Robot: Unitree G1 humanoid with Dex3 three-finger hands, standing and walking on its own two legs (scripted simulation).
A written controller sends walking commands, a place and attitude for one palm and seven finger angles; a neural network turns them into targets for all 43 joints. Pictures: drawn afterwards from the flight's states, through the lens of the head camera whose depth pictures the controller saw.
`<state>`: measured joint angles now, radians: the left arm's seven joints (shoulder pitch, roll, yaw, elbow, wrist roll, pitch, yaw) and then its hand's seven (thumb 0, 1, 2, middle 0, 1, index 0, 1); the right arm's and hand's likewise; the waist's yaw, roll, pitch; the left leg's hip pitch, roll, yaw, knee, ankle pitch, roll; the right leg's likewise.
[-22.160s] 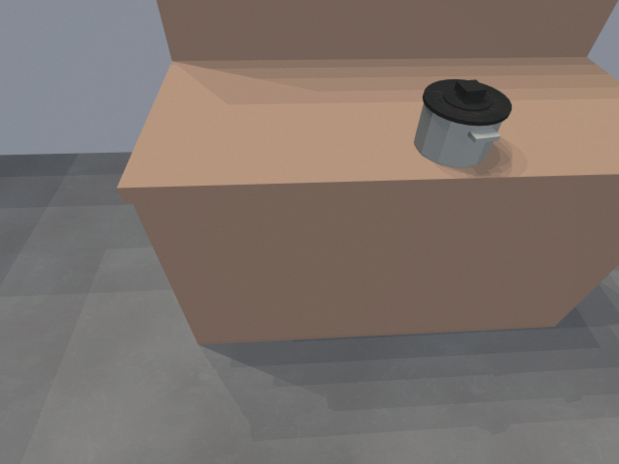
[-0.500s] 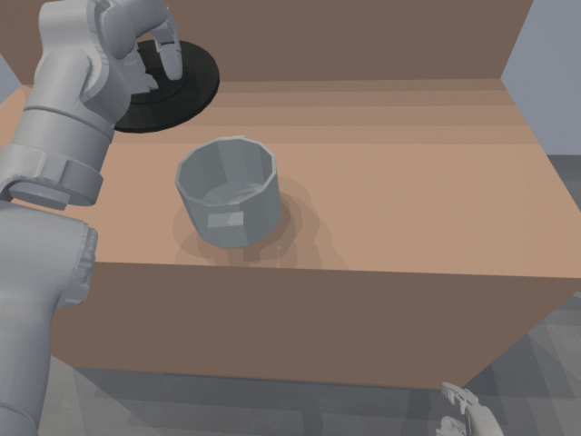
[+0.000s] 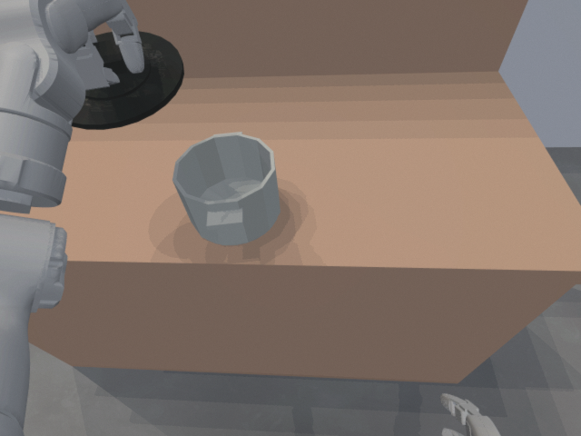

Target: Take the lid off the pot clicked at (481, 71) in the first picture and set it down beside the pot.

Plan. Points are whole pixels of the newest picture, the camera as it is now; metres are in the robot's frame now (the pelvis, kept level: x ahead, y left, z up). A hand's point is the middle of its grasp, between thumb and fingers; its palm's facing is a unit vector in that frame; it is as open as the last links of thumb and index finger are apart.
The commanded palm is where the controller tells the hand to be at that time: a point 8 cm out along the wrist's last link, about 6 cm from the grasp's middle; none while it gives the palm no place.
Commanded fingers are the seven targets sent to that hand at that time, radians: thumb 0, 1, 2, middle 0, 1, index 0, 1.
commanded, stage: move the lid sideways beside the pot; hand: left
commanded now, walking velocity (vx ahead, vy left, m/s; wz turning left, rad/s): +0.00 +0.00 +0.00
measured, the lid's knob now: (104, 58) +0.49 +0.22 +0.28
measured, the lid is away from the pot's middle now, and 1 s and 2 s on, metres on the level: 0.11 0.24 0.23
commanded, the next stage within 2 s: lower the lid onto the table in 1.06 s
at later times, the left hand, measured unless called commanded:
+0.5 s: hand (42, 75) +0.45 +0.28 +0.28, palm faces -0.19 -0.04 -0.98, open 5.7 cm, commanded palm +0.45 +0.29 +0.35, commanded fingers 0.00 0.58 1.10 -0.74 -0.99 -1.06 -1.10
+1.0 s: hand out of the picture +0.44 +0.33 +0.28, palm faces -0.21 -0.06 -0.98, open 5.7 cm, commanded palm +0.45 +0.33 +0.35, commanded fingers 0.00 0.58 1.10 -0.74 -0.99 -1.06 -1.10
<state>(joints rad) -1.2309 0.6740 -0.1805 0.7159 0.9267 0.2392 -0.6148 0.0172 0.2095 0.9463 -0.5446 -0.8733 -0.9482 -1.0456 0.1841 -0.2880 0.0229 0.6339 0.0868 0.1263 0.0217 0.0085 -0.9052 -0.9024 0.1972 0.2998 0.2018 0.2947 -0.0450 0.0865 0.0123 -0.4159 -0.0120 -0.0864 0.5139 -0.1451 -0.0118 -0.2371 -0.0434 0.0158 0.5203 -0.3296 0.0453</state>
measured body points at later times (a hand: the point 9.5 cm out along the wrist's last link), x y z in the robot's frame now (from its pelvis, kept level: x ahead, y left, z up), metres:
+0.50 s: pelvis +0.00 +0.00 +0.00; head +0.04 -0.02 +0.45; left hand +0.46 +0.28 +0.34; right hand +0.10 -0.26 -0.13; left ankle +0.07 +0.13 -0.73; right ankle -0.04 -0.16 -0.73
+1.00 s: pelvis +0.00 +0.01 +0.00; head +0.05 -0.01 +0.45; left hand +0.45 +0.33 +0.33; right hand +0.09 -0.26 -0.13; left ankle +0.07 +0.13 -0.73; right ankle -0.04 -0.16 -0.73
